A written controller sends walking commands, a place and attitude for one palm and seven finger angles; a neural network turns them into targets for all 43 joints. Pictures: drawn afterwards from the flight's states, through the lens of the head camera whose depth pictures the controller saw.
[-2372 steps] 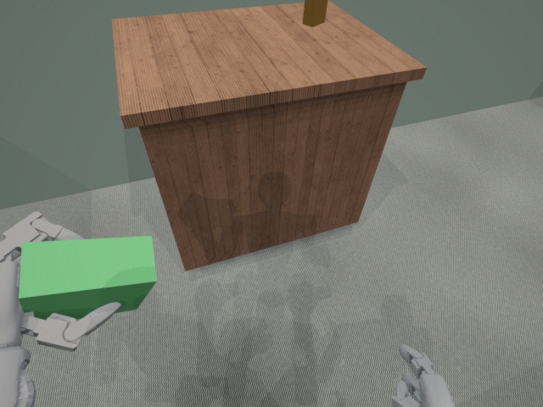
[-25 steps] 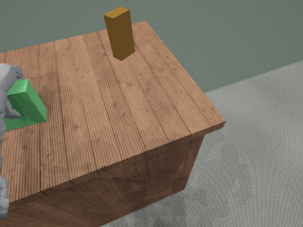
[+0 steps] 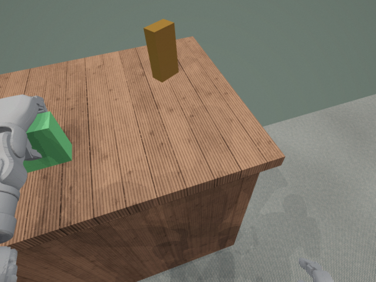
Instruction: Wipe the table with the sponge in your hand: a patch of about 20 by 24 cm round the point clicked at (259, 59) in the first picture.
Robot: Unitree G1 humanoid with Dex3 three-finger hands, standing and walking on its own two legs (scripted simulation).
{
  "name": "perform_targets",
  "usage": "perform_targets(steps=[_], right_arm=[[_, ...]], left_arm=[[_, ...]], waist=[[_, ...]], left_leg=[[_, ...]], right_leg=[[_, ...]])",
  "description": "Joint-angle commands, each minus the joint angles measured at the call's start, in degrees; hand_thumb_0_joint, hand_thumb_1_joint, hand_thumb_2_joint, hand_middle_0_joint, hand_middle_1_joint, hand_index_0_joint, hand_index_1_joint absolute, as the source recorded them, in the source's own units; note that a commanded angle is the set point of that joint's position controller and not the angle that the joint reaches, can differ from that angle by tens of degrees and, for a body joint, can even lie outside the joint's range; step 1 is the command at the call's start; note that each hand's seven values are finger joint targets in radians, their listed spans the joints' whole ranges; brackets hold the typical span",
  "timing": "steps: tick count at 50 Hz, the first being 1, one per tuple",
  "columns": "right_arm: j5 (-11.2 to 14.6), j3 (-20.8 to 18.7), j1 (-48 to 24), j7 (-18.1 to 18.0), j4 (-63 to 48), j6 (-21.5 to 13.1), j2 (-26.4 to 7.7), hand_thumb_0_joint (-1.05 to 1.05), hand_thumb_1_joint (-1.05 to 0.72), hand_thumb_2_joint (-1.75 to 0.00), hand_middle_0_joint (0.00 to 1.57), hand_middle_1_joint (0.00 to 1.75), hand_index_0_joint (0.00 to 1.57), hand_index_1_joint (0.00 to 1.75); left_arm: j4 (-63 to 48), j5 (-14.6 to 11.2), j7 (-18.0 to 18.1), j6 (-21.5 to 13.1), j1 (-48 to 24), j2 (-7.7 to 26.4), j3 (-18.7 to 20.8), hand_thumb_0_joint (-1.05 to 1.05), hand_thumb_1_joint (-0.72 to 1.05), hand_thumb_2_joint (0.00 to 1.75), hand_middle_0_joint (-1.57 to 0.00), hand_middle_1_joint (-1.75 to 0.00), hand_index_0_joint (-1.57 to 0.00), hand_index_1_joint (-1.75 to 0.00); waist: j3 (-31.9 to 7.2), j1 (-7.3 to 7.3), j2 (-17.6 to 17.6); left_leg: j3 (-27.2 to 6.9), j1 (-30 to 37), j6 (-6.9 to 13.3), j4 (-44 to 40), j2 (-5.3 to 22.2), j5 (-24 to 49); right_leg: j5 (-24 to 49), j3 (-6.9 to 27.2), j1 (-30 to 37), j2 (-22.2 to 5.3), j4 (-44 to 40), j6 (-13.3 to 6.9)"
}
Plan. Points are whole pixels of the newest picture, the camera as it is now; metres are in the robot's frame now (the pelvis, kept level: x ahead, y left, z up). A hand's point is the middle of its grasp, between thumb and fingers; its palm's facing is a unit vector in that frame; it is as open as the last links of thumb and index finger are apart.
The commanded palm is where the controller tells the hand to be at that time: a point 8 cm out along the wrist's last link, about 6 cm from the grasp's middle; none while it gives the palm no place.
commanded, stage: wipe back along the first lane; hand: left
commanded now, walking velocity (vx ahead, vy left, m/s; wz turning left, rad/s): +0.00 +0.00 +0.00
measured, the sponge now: (36, 149) +0.35 +0.37 +0.09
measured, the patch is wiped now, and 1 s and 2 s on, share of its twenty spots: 1.00 1.00 1.00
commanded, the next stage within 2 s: lift the sponge slowly off the table in 0.74 s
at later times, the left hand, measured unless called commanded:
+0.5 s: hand (25, 148) +0.32 +0.34 +0.14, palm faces +0.02 +0.01 -1.00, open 9.7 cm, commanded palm +0.27 +0.33 +0.17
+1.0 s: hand (22, 164) +0.28 +0.33 +0.14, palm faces +0.05 -0.01 -1.00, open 9.7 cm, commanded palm +0.24 +0.32 +0.18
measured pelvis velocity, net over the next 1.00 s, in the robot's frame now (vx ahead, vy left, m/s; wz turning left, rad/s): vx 0.00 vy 0.00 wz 0.00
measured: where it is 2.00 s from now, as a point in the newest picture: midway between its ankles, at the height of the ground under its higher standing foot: outside the picture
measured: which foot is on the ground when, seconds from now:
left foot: down 0.00-1.00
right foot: down 0.00-1.00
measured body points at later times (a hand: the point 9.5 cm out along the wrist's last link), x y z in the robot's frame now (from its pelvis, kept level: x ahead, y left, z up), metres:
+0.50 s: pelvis +0.01 +0.00 +0.00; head +0.02 -0.03 +0.45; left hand +0.31 +0.34 +0.20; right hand +0.19 -0.24 -0.11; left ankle -0.01 +0.11 -0.74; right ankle -0.04 -0.12 -0.74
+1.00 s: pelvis +0.00 +0.00 +0.00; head +0.01 -0.03 +0.45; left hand +0.27 +0.33 +0.20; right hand +0.23 -0.22 -0.10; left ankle -0.01 +0.11 -0.74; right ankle -0.04 -0.12 -0.74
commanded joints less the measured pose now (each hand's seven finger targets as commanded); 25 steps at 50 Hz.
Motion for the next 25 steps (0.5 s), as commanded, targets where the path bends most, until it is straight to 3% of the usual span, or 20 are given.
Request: perform_targets(steps=[1,3,7,8,10,15,16,18,21,23,25], right_arm=[[0.0,-2.6,-4.4,-0.4,-7.8,-2.5,-7.6,0.0,-0.9,-0.9,0.2,0.3,0.2,0.3],[0.0,-2.4,-5.7,-0.1,-8.9,-2.9,-7.4,0.0,-0.9,-0.9,0.2,0.3,0.2,0.3],[-0.1,-2.2,-5.8,-0.1,-8.3,-3.0,-7.8,0.0,-0.9,-0.9,0.2,0.3,0.2,0.3],[-0.1,-2.0,-6.7,0.0,-8.7,-3.2,-7.7,0.0,-0.9,-0.9,0.2,0.3,0.2,0.3],[-0.1,-2.1,-6.6,-0.1,-8.6,-3.3,-7.5,0.0,-0.9,-0.9,0.2,0.3,0.2,0.3],[-0.1,-1.9,-7.4,0.2,-9.1,-3.7,-7.4,0.0,-0.9,-0.9,0.2,0.3,0.2,0.3],[-0.1,-1.8,-8.0,0.3,-9.5,-3.7,-7.1,0.0,-0.9,-0.9,0.2,0.3,0.2,0.3],[-0.2,-1.6,-9.0,0.5,-10.2,-4.0,-7.0,0.0,-0.9,-0.9,0.2,0.3,0.2,0.3],[-0.3,-1.9,-8.8,0.6,-10.3,-4.1,-6.8,0.0,-0.9,-0.9,0.2,0.3,0.2,0.3],[-0.2,-1.5,-10.5,0.9,-11.1,-4.4,-6.6,0.0,-0.9,-0.9,0.2,0.3,0.2,0.3],[-0.3,-1.7,-9.8,0.9,-10.8,-4.4,-6.5,0.0,-0.9,-0.9,0.2,0.3,0.2,0.3]], left_arm=[[-10.2,-0.2,-1.6,0.0,-6.7,12.9,1.2,0.0,0.1,1.3,-1.2,-1.6,-1.2,-1.6],[-13.9,-1.5,-1.8,0.4,-3.0,12.5,2.5,0.0,0.1,1.3,-1.2,-1.6,-1.2,-1.6],[-13.0,-2.2,-2.0,2.4,0.7,12.8,3.0,0.0,0.1,1.3,-1.2,-1.6,-1.2,-1.6],[-14.4,-2.3,-2.1,2.3,1.3,13.7,4.2,0.0,0.1,1.3,-1.2,-1.6,-1.2,-1.6],[-14.7,-2.5,-2.1,3.1,3.4,11.0,2.1,0.0,0.1,1.3,-1.2,-1.6,-1.2,-1.6],[-18.3,-3.5,-2.1,4.1,7.6,12.0,4.1,0.0,0.1,1.3,-1.2,-1.6,-1.2,-1.6],[-19.7,-3.8,-2.4,4.4,7.3,9.8,2.0,0.0,0.1,1.3,-1.2,-1.6,-1.2,-1.6],[-22.4,-4.3,-2.4,4.6,9.1,11.6,4.6,0.0,0.1,1.3,-1.2,-1.6,-1.2,-1.6],[-24.9,-5.2,-2.2,5.4,12.5,9.0,3.1,0.0,0.1,1.3,-1.2,-1.6,-1.2,-1.6],[-27.5,-5.6,-2.0,5.7,15.1,10.0,5.0,0.0,0.1,1.3,-1.2,-1.6,-1.2,-1.6],[-28.6,-6.0,-1.7,6.7,16.1,7.6,3.1,0.0,0.1,1.3,-1.2,-1.6,-1.2,-1.6]], waist=[[-13.9,0.47,-1.5],[-14.7,1.34,-1.0],[-10.9,1.1,-4.9],[-11.6,1.67,-4.1],[-10.8,1.24,-4.2],[-11.2,2.13,-4.1],[-11.0,1.84,-3.9],[-12.3,2.67,-3.4],[-11.5,2.59,-4.0],[-11.5,3.39,-4.0],[-10.7,2.89,-4.0]], left_leg=[[-0.6,10.1,1.9,-1.0,-1.5,23.0],[-1.0,10.5,2.0,-0.7,-1.3,26.0],[-0.2,8.1,1.8,-0.8,-1.6,22.0],[-0.4,7.9,1.8,-0.8,-1.6,22.9],[0.1,8.2,1.8,-0.6,-1.7,22.4],[-0.3,8.6,1.7,-0.4,-1.5,23.7],[-0.1,8.6,1.6,-0.5,-1.6,23.6],[-0.6,8.9,1.7,-0.4,-1.4,25.0],[-0.3,9.2,1.6,-0.4,-1.4,24.4],[-0.8,8.9,1.6,-0.4,-1.3,24.8],[-0.6,9.1,1.4,-0.6,-1.1,24.9]], right_leg=[[19.5,-0.2,3.6,2.6,-0.9,-3.2],[21.5,0.1,4.9,2.5,-0.6,-3.2],[21.4,-0.3,4.5,2.5,-0.6,-2.7],[22.2,0.2,5.6,2.4,-0.4,-3.0],[21.9,-0.3,4.8,2.3,-0.3,-2.6],[22.4,-0.4,5.6,2.3,0.1,-2.6],[22.6,-0.4,5.4,2.3,0.0,-2.5],[23.5,0.2,6.7,2.3,0.2,-2.8],[22.6,-0.5,6.1,2.2,0.2,-2.3],[23.0,0.0,7.0,2.3,0.3,-2.6],[22.2,-0.8,5.9,2.2,0.2,-2.3]])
